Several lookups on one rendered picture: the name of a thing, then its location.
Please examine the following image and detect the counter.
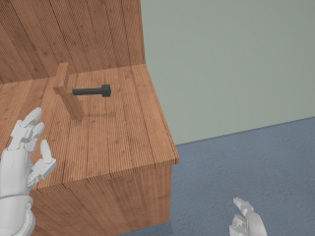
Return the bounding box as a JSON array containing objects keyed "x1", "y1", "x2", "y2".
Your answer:
[{"x1": 0, "y1": 0, "x2": 180, "y2": 236}]

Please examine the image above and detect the left robot forearm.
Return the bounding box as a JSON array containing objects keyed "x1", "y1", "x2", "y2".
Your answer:
[{"x1": 0, "y1": 194, "x2": 35, "y2": 236}]

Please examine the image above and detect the tap lever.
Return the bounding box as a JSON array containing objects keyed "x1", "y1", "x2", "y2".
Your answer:
[{"x1": 72, "y1": 85, "x2": 111, "y2": 97}]

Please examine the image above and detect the robot left hand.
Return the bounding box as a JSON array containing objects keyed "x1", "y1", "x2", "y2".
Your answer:
[{"x1": 0, "y1": 107, "x2": 57, "y2": 199}]

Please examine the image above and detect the robot right hand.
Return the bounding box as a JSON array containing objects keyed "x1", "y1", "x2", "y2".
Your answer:
[{"x1": 229, "y1": 197, "x2": 268, "y2": 236}]

